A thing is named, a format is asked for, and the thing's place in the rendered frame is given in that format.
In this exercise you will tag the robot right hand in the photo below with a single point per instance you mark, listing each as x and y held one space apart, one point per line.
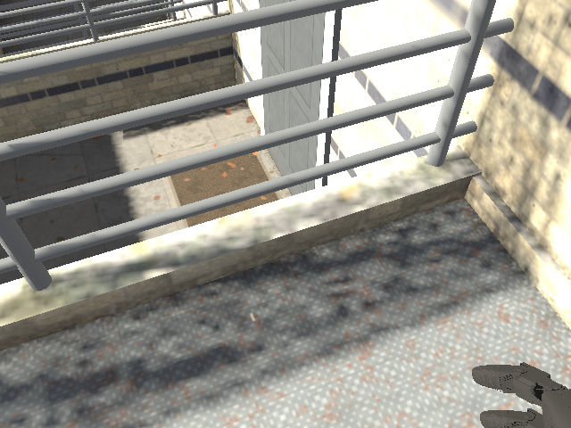
531 384

